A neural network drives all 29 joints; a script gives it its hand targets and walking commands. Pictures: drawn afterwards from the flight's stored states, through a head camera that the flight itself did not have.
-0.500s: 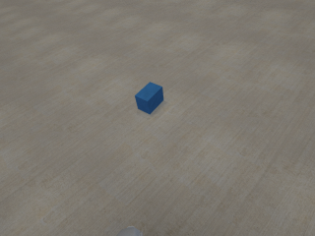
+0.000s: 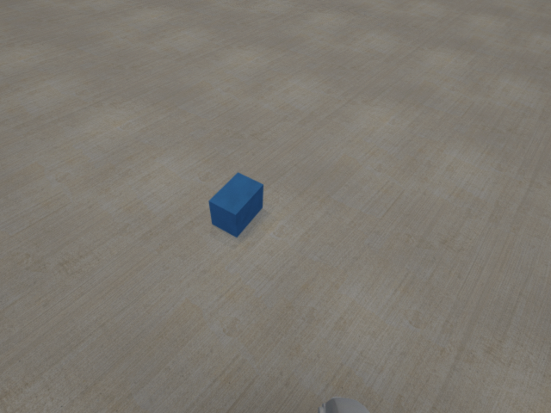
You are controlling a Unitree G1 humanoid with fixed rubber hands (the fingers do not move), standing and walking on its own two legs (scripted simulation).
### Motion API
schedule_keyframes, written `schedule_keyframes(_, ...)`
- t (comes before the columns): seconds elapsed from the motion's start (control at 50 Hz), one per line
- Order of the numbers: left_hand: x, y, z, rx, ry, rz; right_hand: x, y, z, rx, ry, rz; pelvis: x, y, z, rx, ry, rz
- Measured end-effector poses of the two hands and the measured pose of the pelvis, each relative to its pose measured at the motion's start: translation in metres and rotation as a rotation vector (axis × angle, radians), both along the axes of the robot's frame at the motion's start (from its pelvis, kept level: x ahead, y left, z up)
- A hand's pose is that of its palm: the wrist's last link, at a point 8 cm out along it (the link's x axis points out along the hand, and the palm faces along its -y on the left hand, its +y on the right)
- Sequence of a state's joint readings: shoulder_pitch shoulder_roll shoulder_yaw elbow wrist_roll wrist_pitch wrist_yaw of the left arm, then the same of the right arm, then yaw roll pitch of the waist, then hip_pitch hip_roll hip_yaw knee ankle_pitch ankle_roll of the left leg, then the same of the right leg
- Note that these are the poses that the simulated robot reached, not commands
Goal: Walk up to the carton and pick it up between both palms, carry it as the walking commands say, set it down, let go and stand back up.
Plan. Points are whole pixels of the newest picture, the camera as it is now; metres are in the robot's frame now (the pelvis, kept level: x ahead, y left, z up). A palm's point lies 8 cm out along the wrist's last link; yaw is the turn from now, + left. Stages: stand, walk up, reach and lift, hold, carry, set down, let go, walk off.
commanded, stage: walk up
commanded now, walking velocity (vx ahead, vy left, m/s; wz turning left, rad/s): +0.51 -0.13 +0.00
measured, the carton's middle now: (237, 204) +1.10 +0.08 -0.70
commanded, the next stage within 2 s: none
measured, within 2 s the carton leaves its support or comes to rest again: neither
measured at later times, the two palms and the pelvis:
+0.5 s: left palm (154, 357) +0.25 +0.20 -0.11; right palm (431, 336) +0.28 -0.31 -0.16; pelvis +0.26 -0.06 +0.00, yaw +1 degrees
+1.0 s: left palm (134, 248) +0.50 +0.29 -0.15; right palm (358, 220) +0.54 -0.22 -0.13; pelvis +0.49 +0.03 -0.01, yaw +0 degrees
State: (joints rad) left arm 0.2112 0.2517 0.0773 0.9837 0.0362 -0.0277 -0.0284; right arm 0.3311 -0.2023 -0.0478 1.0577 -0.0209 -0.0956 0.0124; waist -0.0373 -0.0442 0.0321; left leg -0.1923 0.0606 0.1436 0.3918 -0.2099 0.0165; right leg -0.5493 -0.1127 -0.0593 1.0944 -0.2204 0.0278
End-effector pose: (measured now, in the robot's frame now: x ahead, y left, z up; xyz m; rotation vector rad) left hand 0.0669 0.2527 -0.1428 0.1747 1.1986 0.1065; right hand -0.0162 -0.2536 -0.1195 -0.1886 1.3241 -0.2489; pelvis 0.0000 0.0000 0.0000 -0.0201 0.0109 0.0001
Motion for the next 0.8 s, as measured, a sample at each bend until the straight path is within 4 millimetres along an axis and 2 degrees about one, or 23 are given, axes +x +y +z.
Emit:
schedule_keyframes(0.06,0.066,-0.013,0.007,-0.028,-0.071,-0.041,-0.018,0.005,0.005,0.006,0.091,-0.06,0.029,-0.003,0.003,-0.004,-0.008,0.006)
schedule_keyframes(0.14,0.142,-0.04,0.014,-0.065,-0.143,-0.086,-0.014,0.009,0.005,0.032,0.163,-0.117,0.07,-0.013,0.003,-0.003,-0.017,0.007)
schedule_keyframes(0.22,0.214,-0.07,0.019,-0.067,-0.207,-0.124,0.013,0.007,-0.01,0.08,0.217,-0.148,0.117,-0.028,-0.005,0.013,-0.012,-0.001)
schedule_keyframes(0.26,0.248,-0.082,0.018,-0.047,-0.232,-0.136,0.032,0.001,-0.022,0.102,0.243,-0.155,0.143,-0.039,-0.013,0.022,-0.003,0.003)
schedule_keyframes(0.3,0.274,-0.087,0.011,-0.008,-0.253,-0.126,0.057,-0.01,-0.038,0.122,0.268,-0.133,0.17,-0.052,-0.026,0.035,0.006,0.014)
schedule_keyframes(0.32,0.277,-0.087,0.008,0.015,-0.242,-0.114,0.075,-0.016,-0.044,0.129,0.266,-0.114,0.179,-0.056,-0.028,0.035,0.01,0.012)
schedule_keyframes(0.36,0.266,-0.08,0.008,0.054,-0.173,-0.08,0.12,-0.028,-0.048,0.132,0.221,-0.072,0.197,-0.061,-0.024,0.042,0.008,0.017)
schedule_keyframes(0.46,0.208,-0.059,0.024,0.119,0.033,0.063,0.248,-0.05,-0.042,0.132,0.065,0.046,0.242,-0.066,-0.005,0.059,-0.007,0.019)
schedule_keyframes(0.54,0.17,-0.055,0.034,0.13,0.163,0.152,0.341,-0.051,-0.032,0.133,-0.037,0.131,0.277,-0.062,0.003,0.068,-0.014,0.012)
schedule_keyframes(0.6,0.154,-0.058,0.037,0.114,0.246,0.202,0.407,-0.039,-0.024,0.145,-0.115,0.18,0.303,-0.055,0.005,0.068,-0.017,0.007)
schedule_keyframes(0.64,0.151,-0.06,0.038,0.096,0.29,0.227,0.45,-0.026,-0.018,0.155,-0.168,0.212,0.321,-0.048,0.005,0.063,-0.017,0.006)
schedule_keyframes(0.7,0.161,-0.058,0.034,0.068,0.336,0.253,0.512,0.0,-0.011,0.168,-0.242,0.256,0.35,-0.034,0.003,0.05,-0.012,0.007)
schedule_keyframes(0.76,0.185,-0.044,0.025,0.05,0.363,0.265,0.571,0.028,-0.007,0.166,-0.301,0.289,0.383,-0.016,-0.004,0.035,-0.001,0.006)
schedule_keyframes(0.8,0.209,-0.028,0.014,0.039,0.374,0.267,0.604,0.043,-0.008,0.146,-0.331,0.298,0.408,-0.002,-0.012,0.025,0.008,0.004)
